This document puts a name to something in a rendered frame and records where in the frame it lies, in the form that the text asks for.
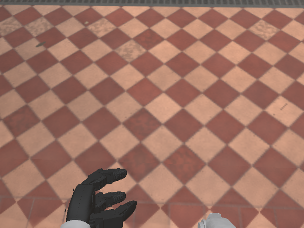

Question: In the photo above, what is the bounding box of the right robot thigh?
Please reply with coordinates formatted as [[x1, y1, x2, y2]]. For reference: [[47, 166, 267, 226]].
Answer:
[[198, 217, 237, 228]]

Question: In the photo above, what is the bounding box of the robot right shin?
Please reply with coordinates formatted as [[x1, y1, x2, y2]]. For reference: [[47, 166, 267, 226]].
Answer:
[[206, 213, 221, 220]]

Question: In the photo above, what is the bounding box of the left robot hand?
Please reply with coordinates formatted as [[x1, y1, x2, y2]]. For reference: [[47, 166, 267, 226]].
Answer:
[[65, 168, 137, 228]]

